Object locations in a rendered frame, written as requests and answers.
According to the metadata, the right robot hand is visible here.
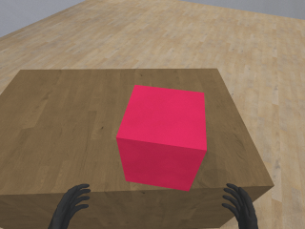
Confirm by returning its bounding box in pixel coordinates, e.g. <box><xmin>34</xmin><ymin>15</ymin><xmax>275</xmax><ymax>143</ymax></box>
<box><xmin>221</xmin><ymin>183</ymin><xmax>258</xmax><ymax>229</ymax></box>

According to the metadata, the carton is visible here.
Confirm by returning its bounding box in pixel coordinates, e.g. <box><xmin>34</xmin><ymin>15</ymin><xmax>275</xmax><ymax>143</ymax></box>
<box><xmin>116</xmin><ymin>85</ymin><xmax>207</xmax><ymax>192</ymax></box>

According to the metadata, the pedestal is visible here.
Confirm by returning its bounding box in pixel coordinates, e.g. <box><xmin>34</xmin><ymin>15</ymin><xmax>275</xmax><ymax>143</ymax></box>
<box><xmin>0</xmin><ymin>68</ymin><xmax>275</xmax><ymax>229</ymax></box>

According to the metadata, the left robot hand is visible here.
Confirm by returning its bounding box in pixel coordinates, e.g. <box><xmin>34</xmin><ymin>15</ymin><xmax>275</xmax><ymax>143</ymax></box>
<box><xmin>48</xmin><ymin>183</ymin><xmax>91</xmax><ymax>229</ymax></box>

